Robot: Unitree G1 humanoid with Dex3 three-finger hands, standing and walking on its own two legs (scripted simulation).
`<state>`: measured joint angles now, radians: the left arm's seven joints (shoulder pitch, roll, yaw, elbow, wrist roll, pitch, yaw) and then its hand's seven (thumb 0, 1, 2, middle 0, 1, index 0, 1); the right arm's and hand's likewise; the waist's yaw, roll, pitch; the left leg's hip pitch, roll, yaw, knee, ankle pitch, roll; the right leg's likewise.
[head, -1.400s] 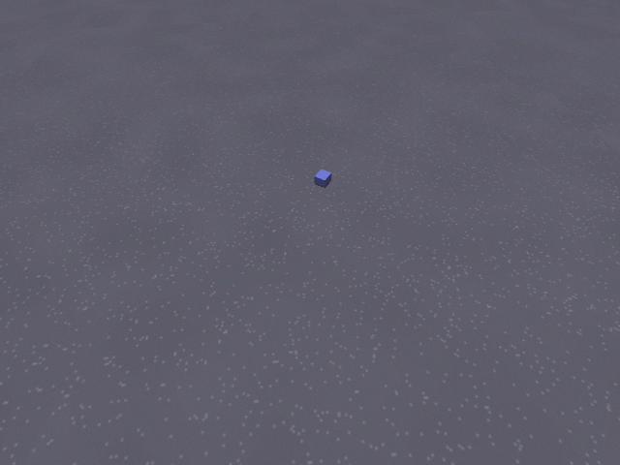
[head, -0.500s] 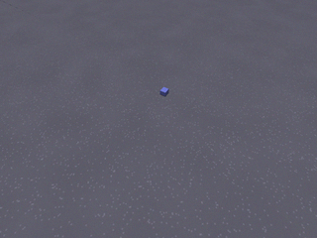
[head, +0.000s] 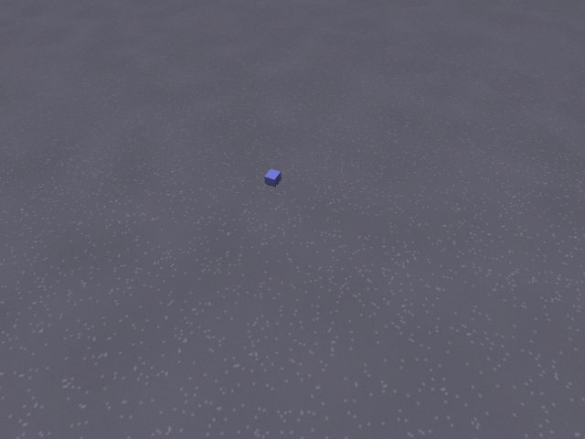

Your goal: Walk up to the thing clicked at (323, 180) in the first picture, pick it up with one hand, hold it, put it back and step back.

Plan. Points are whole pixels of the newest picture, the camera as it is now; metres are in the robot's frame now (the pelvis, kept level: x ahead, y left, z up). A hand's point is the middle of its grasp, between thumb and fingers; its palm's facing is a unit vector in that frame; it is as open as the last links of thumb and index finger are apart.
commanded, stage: walk up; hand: left
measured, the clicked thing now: (272, 177) +1.49 +0.15 -0.75
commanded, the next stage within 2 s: none
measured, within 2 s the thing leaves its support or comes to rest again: neither
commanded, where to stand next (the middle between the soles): +1.07 -0.01 m, yaw -3 degrees
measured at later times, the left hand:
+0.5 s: hand (144, 395) +0.25 +0.28 -0.18, palm faces -0.03 -0.95 -0.32, open 7.4 cm
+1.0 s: hand (199, 226) +0.58 +0.23 -0.12, palm faces -0.05 -0.91 -0.41, open 7.4 cm
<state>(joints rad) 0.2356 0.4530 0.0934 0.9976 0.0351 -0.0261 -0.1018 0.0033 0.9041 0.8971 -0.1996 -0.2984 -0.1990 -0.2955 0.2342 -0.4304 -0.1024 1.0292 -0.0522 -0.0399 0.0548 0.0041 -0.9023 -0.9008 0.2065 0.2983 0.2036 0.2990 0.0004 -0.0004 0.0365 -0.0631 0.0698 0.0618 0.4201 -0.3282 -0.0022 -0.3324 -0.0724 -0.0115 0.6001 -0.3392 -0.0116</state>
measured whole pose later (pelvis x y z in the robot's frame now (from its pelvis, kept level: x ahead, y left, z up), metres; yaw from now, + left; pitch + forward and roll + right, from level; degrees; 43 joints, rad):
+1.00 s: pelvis +0.48 -0.04 -0.01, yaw -3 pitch -3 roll +1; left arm 0.24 0.40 0.05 0.85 0.00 -0.10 -0.06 0.00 0.90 0.90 -0.20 -0.30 -0.20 -0.30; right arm 0.31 -0.42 -0.04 0.90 0.00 -0.04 0.05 0.01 -0.91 -0.90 0.20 0.30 0.20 0.30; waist 0.01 0.06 0.08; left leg -0.32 0.03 0.01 1.13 -0.44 0.04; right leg -0.33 -0.04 -0.08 0.64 -0.26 -0.03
